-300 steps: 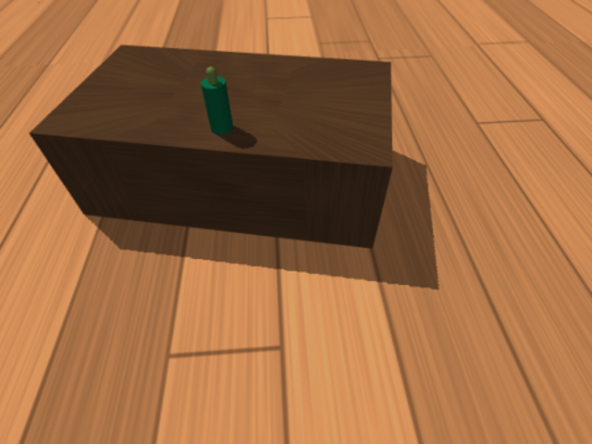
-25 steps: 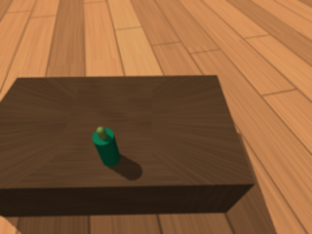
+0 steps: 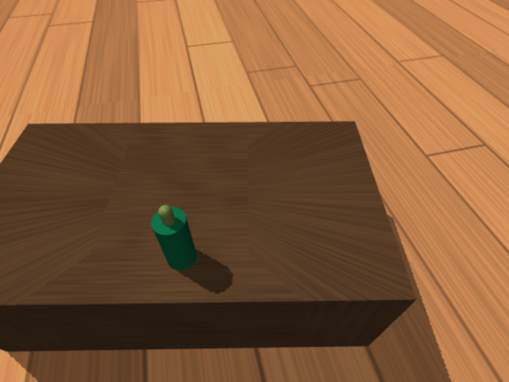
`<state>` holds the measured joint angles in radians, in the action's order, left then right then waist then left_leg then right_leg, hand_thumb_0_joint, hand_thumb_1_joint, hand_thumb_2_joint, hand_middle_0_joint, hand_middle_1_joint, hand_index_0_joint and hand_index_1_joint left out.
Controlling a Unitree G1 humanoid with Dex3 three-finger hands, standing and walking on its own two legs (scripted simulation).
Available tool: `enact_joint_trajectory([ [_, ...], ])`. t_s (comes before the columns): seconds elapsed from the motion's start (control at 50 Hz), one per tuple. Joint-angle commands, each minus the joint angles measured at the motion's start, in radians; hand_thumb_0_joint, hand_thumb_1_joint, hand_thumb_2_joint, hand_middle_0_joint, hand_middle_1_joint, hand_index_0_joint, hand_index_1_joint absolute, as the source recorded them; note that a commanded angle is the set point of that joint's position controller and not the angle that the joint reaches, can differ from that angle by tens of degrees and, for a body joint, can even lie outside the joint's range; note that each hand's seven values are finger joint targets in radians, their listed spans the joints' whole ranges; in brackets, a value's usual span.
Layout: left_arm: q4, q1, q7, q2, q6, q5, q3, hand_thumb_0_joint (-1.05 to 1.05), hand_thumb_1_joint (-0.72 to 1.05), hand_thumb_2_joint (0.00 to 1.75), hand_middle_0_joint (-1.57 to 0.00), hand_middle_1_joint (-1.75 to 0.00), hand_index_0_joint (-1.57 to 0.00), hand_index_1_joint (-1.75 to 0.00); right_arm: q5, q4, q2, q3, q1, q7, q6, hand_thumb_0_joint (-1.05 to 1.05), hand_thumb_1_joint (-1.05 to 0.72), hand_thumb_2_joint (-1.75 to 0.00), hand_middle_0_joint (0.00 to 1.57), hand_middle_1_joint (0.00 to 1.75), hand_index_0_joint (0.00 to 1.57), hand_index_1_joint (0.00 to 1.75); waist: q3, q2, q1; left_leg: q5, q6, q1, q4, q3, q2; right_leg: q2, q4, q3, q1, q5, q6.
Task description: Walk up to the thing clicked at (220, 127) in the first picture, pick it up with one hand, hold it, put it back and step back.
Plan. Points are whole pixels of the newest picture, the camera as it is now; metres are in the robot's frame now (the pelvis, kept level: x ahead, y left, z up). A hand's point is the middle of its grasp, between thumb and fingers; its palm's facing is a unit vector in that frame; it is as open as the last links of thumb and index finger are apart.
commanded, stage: stand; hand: left
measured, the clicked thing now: (173, 235) +0.50 +0.22 -0.21
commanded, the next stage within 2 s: go down in 0.74 s
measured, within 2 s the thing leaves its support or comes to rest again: neither
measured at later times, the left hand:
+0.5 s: hand out of the picture +0.08 +0.25 -0.16, palm faces -0.03 -0.94 -0.35, open 7.4 cm
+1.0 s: hand out of the picture +0.13 +0.24 -0.15, palm faces +0.03 -0.94 -0.33, open 9.1 cm
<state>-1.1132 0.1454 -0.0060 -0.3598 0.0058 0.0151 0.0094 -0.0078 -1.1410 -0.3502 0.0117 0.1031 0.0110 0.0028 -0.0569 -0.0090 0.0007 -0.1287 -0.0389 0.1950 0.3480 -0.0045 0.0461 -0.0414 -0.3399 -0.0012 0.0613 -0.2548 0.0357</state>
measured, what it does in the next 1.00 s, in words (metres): stands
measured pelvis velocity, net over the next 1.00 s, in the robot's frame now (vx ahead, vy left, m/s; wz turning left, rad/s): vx -0.01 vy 0.00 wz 0.00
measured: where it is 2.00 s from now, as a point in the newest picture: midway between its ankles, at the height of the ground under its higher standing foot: outside the picture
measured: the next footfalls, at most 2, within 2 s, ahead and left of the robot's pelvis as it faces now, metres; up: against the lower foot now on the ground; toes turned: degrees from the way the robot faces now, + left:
none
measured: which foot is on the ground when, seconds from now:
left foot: down 0.00-1.00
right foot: down 0.00-1.00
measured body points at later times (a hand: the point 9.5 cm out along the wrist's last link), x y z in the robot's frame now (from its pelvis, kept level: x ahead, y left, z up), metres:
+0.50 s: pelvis +0.01 +0.00 +0.00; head +0.03 +0.00 +0.45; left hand +0.08 +0.30 -0.13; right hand +0.10 -0.30 -0.13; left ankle +0.04 +0.14 -0.75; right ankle -0.04 -0.14 -0.75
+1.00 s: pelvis -0.01 +0.00 -0.01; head +0.03 -0.01 +0.44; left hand +0.13 +0.29 -0.13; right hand +0.13 -0.29 -0.13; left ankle +0.04 +0.14 -0.75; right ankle -0.04 -0.14 -0.75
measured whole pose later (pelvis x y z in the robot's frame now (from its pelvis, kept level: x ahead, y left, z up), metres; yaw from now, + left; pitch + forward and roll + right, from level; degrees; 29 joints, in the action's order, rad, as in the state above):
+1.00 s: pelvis -0.01 +0.00 -0.01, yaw +0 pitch +1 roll -1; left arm -0.96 0.04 0.01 -0.31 -0.02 -0.03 0.05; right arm 0.07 -0.95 -0.33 0.06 0.03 -0.04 -0.07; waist -0.08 0.03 0.01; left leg -0.17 -0.04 0.34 0.49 0.00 0.06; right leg -0.03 -0.49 0.00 0.21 -0.30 0.03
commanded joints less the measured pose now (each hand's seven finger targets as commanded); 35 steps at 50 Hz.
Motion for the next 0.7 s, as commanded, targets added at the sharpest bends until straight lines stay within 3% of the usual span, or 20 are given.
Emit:
enact_joint_trajectory([
  [0.0, 0.061, -0.024, 0.013, -0.214, 0.021, -0.006, 0.039, 0.00, 0.90, 0.90, -0.20, -0.30, -0.20, -0.30, 0.001, 0.058, -0.213, 0.036, -0.035, -0.011, -0.028, 0.00, -0.90, -0.90, 0.20, 0.30, 0.20, 0.30, 0.079, 0.007, 0.004, 0.142, 0.047, -0.104, -0.026, 0.074, 0.086, -0.095, 0.077, -0.053, 0.068, 0.138, -0.049],
  [0.1, 0.065, -0.024, 0.015, -0.215, 0.020, -0.005, 0.039, 0.00, 0.90, 0.90, -0.20, -0.30, -0.20, -0.30, 0.000, 0.062, -0.215, 0.035, -0.036, -0.014, -0.030, 0.00, -0.90, -0.90, 0.20, 0.30, 0.20, 0.30, 0.113, 0.017, 0.000, 0.202, 0.050, -0.123, -0.009, 0.069, 0.092, -0.100, 0.062, -0.051, 0.042, 0.203, -0.047],
  [0.22, 0.060, -0.026, 0.015, -0.213, 0.015, -0.003, 0.039, 0.00, 0.90, 0.90, -0.20, -0.30, -0.20, -0.30, 0.001, 0.061, -0.213, 0.034, -0.040, -0.015, -0.026, 0.00, -0.90, -0.90, 0.20, 0.30, 0.20, 0.30, 0.076, 0.014, 0.000, 0.132, 0.049, -0.103, -0.027, 0.073, 0.087, -0.093, 0.070, -0.043, 0.064, 0.142, -0.047],
  [0.28, 0.062, -0.018, 0.016, -0.212, 0.019, -0.004, 0.037, 0.00, 0.90, 0.90, -0.20, -0.30, -0.20, -0.30, 0.001, 0.063, -0.212, 0.035, -0.040, -0.014, -0.027, 0.00, -0.90, -0.90, 0.20, 0.30, 0.20, 0.30, 0.085, -0.007, -0.001, 0.194, 0.047, -0.119, -0.014, 0.070, 0.090, -0.095, 0.068, -0.042, 0.063, 0.194, -0.043],
  [0.3, 0.064, -0.018, 0.016, -0.210, 0.021, -0.006, 0.037, 0.00, 0.90, 0.90, -0.20, -0.30, -0.20, -0.30, 0.000, 0.064, -0.212, 0.034, -0.038, -0.014, -0.028, 0.00, -0.90, -0.90, 0.20, 0.30, 0.20, 0.30, 0.102, 0.002, -0.003, 0.245, 0.051, -0.129, 0.004, 0.065, 0.093, -0.099, 0.059, -0.040, 0.045, 0.254, -0.041],
  [0.34, 0.064, -0.025, 0.017, -0.213, 0.021, -0.005, 0.038, 0.00, 0.90, 0.90, -0.20, -0.30, -0.20, -0.30, 0.001, 0.065, -0.210, 0.033, -0.035, -0.015, -0.030, 0.00, -0.90, -0.90, 0.20, 0.30, 0.20, 0.30, 0.115, 0.010, 0.001, 0.254, 0.051, -0.135, 0.003, 0.064, 0.094, -0.101, 0.056, -0.044, 0.029, 0.257, -0.044],
  [0.42, 0.067, -0.032, 0.017, -0.213, 0.018, -0.004, 0.039, 0.00, 0.90, 0.90, -0.20, -0.30, -0.20, -0.30, 0.001, 0.067, -0.213, 0.034, -0.042, -0.017, -0.026, 0.00, -0.90, -0.90, 0.20, 0.30, 0.20, 0.30, 0.090, 0.013, 0.002, 0.179, 0.048, -0.122, -0.014, 0.062, 0.087, -0.097, 0.074, -0.045, 0.051, 0.189, -0.045],
  [0.44, 0.067, -0.029, 0.018, -0.218, 0.019, -0.002, 0.041, 0.00, 0.90, 0.90, -0.20, -0.30, -0.20, -0.30, 0.000, 0.070, -0.212, 0.035, -0.051, -0.017, -0.027, 0.00, -0.90, -0.90, 0.20, 0.30, 0.20, 0.30, 0.100, 0.007, -0.001, 0.228, 0.051, -0.139, -0.004, 0.065, 0.094, -0.095, 0.063, -0.039, 0.051, 0.232, -0.044],
  [0.52, 0.066, -0.022, 0.019, -0.212, 0.020, -0.003, 0.040, 0.00, 0.90, 0.90, -0.20, -0.30, -0.20, -0.30, 0.000, 0.071, -0.210, 0.033, -0.046, -0.017, -0.028, 0.00, -0.90, -0.90, 0.20, 0.30, 0.20, 0.30, 0.106, 0.010, -0.001, 0.253, 0.052, -0.143, 0.002, 0.062, 0.094, -0.097, 0.060, -0.037, 0.040, 0.260, -0.042],
  [0.68, 0.073, -0.029, 0.020, -0.216, 0.019, -0.004, 0.043, 0.00, 0.90, 0.90, -0.20, -0.30, -0.20, -0.30, 0.001, 0.076, -0.205, 0.033, -0.049, -0.018, -0.025, 0.00, -0.90, -0.90, 0.20, 0.30, 0.20, 0.30, 0.099, -0.005, 0.000, 0.234, 0.050, -0.140, 0.000, 0.057, 0.090, -0.095, 0.063, -0.036, 0.044, 0.254, -0.047],
])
